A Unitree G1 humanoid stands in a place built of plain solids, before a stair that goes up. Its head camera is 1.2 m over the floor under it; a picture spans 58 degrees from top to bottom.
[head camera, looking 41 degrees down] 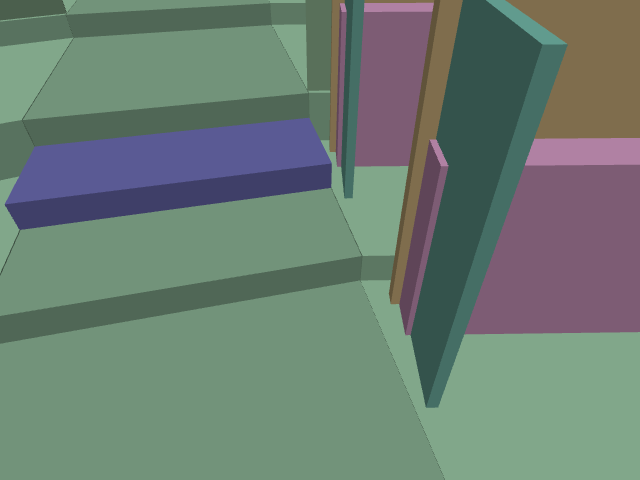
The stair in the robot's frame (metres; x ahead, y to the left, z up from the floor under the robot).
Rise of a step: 0.12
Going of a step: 0.45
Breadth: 1.25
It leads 13 degrees to the left of straight ahead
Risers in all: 3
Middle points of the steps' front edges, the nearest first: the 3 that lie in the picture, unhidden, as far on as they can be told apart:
1.00 0.45 0.13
1.43 0.56 0.25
1.87 0.66 0.38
